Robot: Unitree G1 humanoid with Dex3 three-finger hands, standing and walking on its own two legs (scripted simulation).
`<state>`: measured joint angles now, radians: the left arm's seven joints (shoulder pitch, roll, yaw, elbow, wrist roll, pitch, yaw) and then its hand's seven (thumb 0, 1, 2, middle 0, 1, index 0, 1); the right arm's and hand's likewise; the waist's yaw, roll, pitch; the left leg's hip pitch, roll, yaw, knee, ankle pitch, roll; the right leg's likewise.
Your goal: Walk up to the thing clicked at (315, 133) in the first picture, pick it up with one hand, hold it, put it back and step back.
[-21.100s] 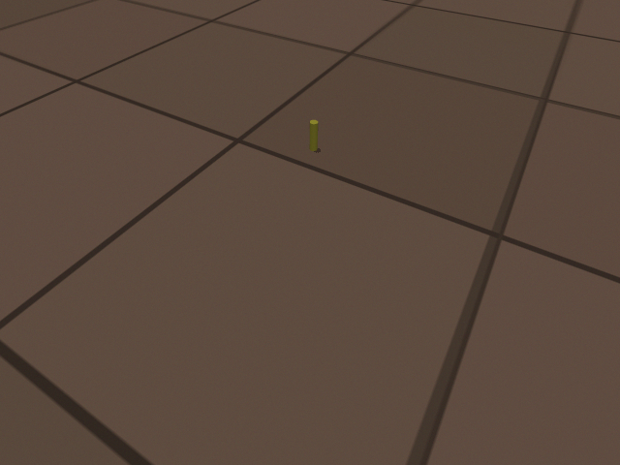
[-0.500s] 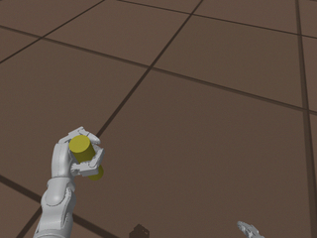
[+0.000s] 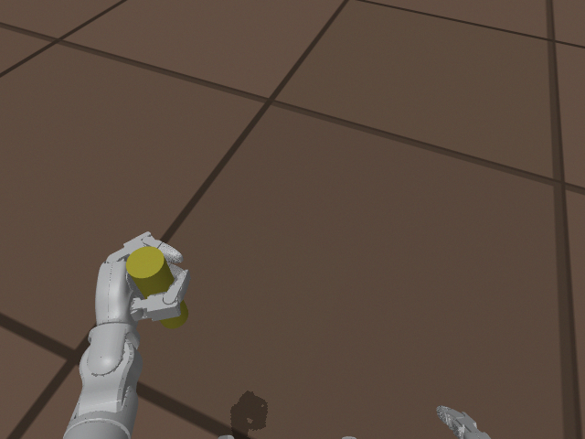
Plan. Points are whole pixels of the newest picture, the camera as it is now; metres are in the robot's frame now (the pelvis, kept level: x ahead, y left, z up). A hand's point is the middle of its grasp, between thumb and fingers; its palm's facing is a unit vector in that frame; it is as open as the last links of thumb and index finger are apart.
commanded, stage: crouch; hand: left
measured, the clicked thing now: (161, 292) +0.34 +0.18 -0.01
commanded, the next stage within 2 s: lower in 1.62 s
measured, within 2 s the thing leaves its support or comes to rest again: neither
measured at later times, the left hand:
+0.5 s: hand (192, 323) +0.38 +0.18 -0.23, palm faces +0.11 -0.99 -0.03, open 5.7 cm
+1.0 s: hand (204, 336) +0.42 +0.20 -0.41, palm faces +0.11 -0.99 -0.03, open 5.7 cm
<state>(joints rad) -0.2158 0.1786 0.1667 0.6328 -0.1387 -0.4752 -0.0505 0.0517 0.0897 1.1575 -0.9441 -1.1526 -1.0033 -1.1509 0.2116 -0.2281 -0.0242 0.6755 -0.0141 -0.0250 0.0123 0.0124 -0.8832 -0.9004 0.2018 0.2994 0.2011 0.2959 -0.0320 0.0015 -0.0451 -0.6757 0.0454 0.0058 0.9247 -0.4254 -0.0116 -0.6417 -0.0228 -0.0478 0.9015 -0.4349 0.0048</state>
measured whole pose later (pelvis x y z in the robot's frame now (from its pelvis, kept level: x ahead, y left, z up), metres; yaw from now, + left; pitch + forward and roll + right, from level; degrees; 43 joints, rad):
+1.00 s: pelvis -0.08 +0.00 -0.36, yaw -5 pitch +31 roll -6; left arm -0.79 0.51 0.50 1.23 -0.05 -0.78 -0.15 0.05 0.08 1.17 -0.95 -1.14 -1.01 -1.15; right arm 0.12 -0.28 0.09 0.72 -0.14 0.01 0.10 0.01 -0.92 -0.91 0.20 0.30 0.20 0.30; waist -0.19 -0.03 -0.06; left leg -2.19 0.05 -0.11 2.31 -0.67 0.00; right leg -2.12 -0.02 -0.08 2.26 -0.68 0.00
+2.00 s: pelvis -0.09 +0.01 -0.42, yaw -12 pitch +22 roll -13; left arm -0.77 0.75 0.50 1.34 -0.07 -0.87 -0.13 0.04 0.08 1.18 -0.95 -1.14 -1.01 -1.16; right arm -0.02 -0.35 0.32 0.62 -0.25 0.05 0.14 0.00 -0.91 -0.90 0.21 0.30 0.20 0.30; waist -0.25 -0.14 0.16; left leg -2.28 0.04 -0.26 2.57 -0.71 -0.01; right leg -2.14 0.02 -0.19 2.41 -0.67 0.02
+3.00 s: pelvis -0.09 +0.03 -0.43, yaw -17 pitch +16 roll -19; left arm -0.81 0.95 0.46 1.50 -0.07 -1.02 -0.04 0.03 0.11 1.11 -0.96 -1.11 -1.01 -1.12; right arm -0.16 -0.37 0.54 0.55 -0.35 0.07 0.12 0.00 -0.90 -0.90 0.21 0.30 0.20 0.30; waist -0.28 -0.27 0.30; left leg -2.24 0.04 -0.38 2.63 -0.73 0.00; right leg -2.06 0.06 -0.28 2.38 -0.65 0.06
